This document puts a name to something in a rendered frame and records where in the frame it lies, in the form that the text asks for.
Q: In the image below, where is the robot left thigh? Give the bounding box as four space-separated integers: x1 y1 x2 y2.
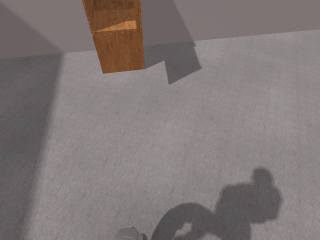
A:
111 227 143 240

